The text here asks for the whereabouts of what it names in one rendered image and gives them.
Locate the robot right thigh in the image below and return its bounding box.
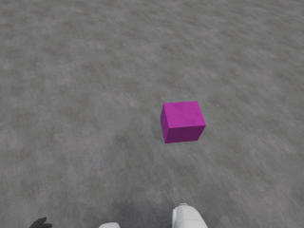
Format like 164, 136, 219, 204
172, 205, 208, 228

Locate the left robot hand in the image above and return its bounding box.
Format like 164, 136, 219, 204
29, 217, 52, 228

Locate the carton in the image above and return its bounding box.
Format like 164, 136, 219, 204
160, 101, 206, 143

